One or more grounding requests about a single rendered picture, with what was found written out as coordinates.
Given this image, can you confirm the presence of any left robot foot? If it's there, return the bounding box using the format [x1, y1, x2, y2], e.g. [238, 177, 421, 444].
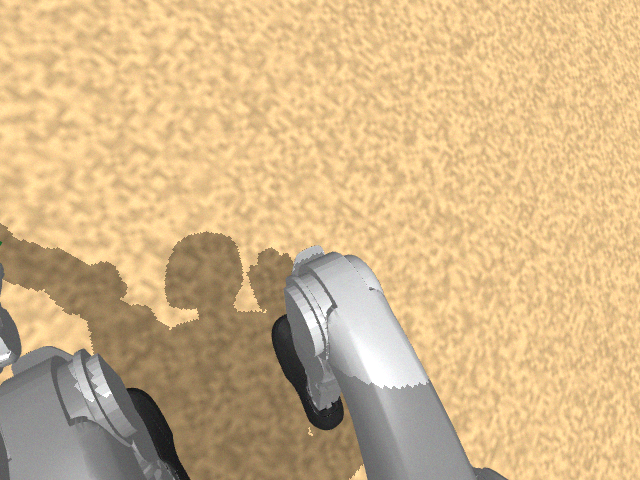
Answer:
[127, 388, 190, 480]

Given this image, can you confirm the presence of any right robot hand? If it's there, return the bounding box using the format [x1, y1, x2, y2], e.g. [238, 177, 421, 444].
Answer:
[470, 463, 508, 480]

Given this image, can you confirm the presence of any left robot arm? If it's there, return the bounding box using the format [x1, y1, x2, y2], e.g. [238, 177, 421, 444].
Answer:
[0, 263, 22, 480]

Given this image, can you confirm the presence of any right robot foot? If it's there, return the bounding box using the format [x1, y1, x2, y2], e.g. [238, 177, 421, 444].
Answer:
[272, 314, 344, 430]

